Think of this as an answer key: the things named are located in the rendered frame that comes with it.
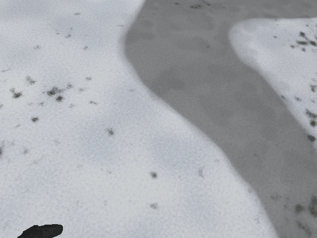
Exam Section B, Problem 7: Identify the left robot hand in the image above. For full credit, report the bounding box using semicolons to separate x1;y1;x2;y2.
17;224;63;238

